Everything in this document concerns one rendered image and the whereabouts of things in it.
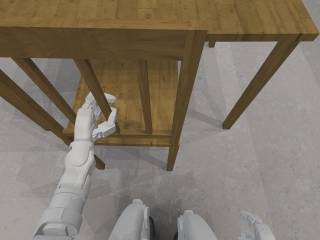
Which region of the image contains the table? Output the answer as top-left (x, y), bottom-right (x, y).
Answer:
top-left (0, 0), bottom-right (320, 131)

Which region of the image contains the robot right thigh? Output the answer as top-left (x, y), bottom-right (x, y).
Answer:
top-left (177, 213), bottom-right (218, 240)

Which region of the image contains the robot left forearm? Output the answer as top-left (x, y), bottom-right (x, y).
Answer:
top-left (29, 140), bottom-right (96, 240)

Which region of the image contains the left robot hand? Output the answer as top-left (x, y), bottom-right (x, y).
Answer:
top-left (74, 92), bottom-right (117, 144)

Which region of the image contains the left robot shin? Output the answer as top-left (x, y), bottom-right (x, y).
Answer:
top-left (132, 199), bottom-right (150, 240)

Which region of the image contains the chair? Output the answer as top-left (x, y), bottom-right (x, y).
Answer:
top-left (0, 16), bottom-right (208, 171)

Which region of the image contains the right robot hand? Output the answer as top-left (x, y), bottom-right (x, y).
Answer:
top-left (238, 210), bottom-right (276, 240)

